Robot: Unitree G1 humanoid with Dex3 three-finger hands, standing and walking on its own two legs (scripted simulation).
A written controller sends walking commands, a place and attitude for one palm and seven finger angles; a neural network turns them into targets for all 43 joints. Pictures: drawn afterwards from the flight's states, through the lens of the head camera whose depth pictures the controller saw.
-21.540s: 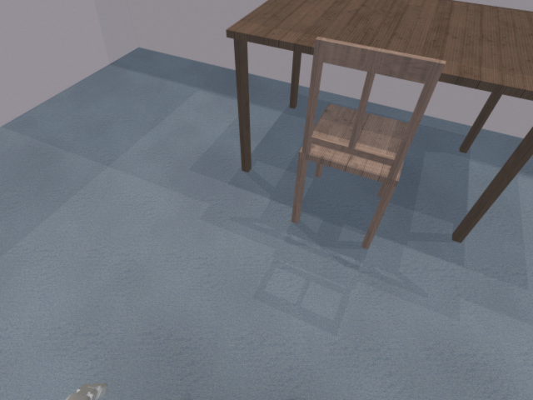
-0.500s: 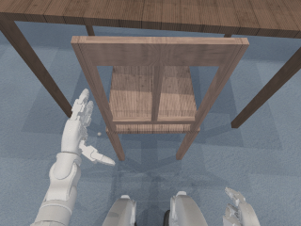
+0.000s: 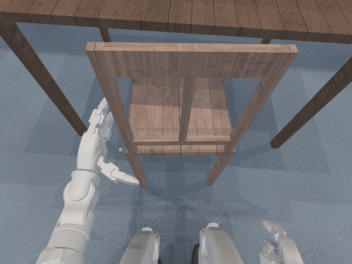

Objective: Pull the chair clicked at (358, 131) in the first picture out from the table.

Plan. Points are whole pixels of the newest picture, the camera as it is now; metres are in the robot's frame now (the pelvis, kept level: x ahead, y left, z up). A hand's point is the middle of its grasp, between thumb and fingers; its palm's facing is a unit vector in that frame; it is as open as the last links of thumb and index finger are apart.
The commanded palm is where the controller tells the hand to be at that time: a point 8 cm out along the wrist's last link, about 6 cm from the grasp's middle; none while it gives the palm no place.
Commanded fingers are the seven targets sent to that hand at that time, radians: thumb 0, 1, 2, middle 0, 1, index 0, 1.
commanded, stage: aim the fingers beside a spindle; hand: left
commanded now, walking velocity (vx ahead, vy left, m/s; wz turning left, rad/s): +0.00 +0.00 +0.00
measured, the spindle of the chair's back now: (185, 113) +0.47 -0.01 +0.00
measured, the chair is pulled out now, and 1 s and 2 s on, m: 0.03 0.03 0.03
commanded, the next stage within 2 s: push the fingers through the gap in 0.94 s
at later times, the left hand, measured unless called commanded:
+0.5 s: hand (121, 144) +0.37 +0.14 +0.02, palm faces -0.05 -1.00 -0.03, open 16.9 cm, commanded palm +0.35 +0.19 +0.02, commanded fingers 0.00 -0.50 0.30 -0.06 -0.08 -0.06 -0.08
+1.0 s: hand (120, 148) +0.36 +0.14 +0.02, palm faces -0.05 -1.00 -0.03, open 16.9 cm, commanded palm +0.34 +0.19 +0.02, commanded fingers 0.00 -0.50 0.30 -0.06 -0.08 -0.06 -0.08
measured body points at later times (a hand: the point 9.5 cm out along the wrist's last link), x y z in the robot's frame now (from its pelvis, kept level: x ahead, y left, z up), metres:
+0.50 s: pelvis +0.00 +0.00 +0.00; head +0.12 +0.01 +0.43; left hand +0.37 +0.19 +0.02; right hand +0.14 -0.25 -0.11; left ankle +0.00 +0.09 -0.63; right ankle +0.05 -0.12 -0.63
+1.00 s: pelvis +0.00 +0.00 +0.00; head +0.12 +0.01 +0.44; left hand +0.35 +0.19 +0.02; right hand +0.14 -0.25 -0.11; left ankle +0.00 +0.09 -0.63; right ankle +0.05 -0.12 -0.63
